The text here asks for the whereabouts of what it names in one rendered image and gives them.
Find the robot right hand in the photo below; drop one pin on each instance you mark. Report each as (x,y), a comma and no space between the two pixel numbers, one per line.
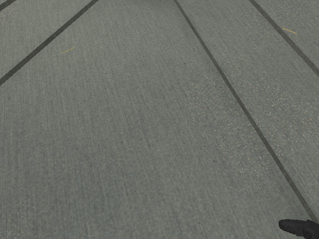
(307,229)

